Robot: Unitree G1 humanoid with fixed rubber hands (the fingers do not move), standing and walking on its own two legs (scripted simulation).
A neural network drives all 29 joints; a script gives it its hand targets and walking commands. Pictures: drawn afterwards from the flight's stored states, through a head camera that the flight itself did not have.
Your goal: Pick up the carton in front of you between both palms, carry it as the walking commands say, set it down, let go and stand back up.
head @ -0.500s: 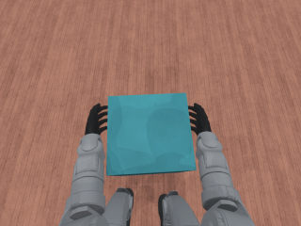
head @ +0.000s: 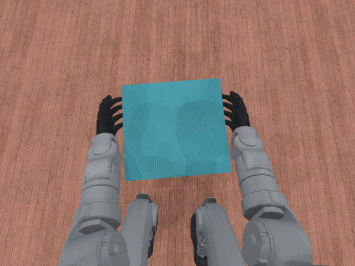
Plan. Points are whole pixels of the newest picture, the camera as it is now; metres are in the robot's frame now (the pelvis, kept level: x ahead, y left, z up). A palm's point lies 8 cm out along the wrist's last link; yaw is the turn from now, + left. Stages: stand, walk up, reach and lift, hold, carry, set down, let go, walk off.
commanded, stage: set down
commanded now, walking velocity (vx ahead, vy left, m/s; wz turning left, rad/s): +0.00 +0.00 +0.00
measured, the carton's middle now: (174, 137) +0.42 +0.02 -0.16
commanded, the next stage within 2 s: none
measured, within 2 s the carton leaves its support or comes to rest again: rests again in 1.78 s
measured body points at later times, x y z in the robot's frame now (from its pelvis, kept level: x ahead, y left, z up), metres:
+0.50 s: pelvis -0.03 +0.00 -0.13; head +0.27 +0.00 +0.20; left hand +0.45 +0.17 -0.25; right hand +0.48 -0.13 -0.25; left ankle +0.09 +0.12 -0.55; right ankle +0.06 -0.10 -0.55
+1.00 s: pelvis -0.03 +0.00 -0.21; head +0.31 -0.03 +0.08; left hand +0.48 +0.18 -0.35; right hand +0.51 -0.12 -0.37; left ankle +0.08 +0.12 -0.55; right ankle +0.06 -0.10 -0.55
